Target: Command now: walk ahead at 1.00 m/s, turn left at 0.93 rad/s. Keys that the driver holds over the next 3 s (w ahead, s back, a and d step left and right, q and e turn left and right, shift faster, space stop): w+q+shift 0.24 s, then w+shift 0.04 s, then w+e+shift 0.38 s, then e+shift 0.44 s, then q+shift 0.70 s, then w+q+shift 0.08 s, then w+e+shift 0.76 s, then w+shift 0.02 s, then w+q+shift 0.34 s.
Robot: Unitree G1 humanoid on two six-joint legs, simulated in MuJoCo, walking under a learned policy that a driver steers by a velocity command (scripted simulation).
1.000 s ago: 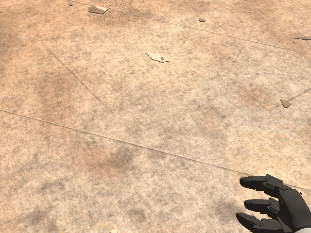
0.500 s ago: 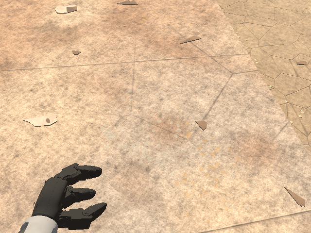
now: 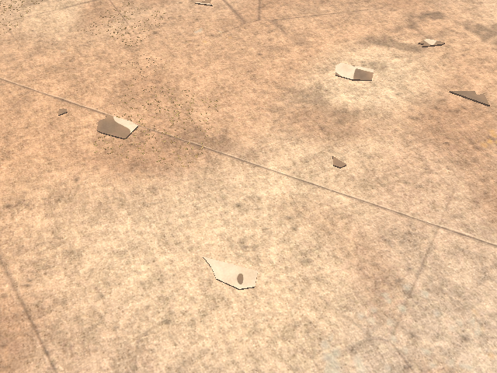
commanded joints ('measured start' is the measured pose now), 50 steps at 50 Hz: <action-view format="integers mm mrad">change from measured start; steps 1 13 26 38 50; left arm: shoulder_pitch -103 -385 148 189 14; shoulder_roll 155 100 133 192 59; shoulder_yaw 12 -23 55 98 65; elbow -189 -310 -14 -5 -194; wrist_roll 12 -9 -24 -71 -57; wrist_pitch -56 10 -9 -3 92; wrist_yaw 3 -24 -19 -19 -23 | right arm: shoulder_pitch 206 227 -45 106 -213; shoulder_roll -185 -163 -30 -134 -78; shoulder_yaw -64 -62 44 26 -29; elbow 8 6 -139 -155 -98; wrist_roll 2 24 -68 -56 33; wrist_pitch -10 -74 -77 -118 -78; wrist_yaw -32 -20 2 -56 -72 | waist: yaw -25 -76 8 -110 67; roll -103 28 -79 -29 104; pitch -84 -16 -17 -250 -98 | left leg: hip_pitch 572 321 -194 710 323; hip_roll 355 165 193 302 410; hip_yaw -820 -507 -209 -253 28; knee -545 -530 367 -290 -470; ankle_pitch -113 456 -82 318 640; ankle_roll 188 28 -174 -149 -72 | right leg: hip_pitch -659 -289 26 -226 -345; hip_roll -45 -13 -117 70 -64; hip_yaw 132 42 534 305 13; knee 59 -823 -1196 -526 -597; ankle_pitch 18 480 32 622 315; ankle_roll -4 20 -270 -74 17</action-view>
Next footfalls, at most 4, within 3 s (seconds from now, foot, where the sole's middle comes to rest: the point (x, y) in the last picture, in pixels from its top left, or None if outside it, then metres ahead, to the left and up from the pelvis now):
0.36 right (301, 334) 0.56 -0.11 -0.73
0.76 left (196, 242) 0.85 0.19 -0.73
1.14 right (278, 186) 1.07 -0.07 -0.73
1.58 left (203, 193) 1.04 0.18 -0.73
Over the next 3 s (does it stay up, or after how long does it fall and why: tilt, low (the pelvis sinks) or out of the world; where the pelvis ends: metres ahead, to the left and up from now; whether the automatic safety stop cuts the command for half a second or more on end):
stays up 1.81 -0.03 0.02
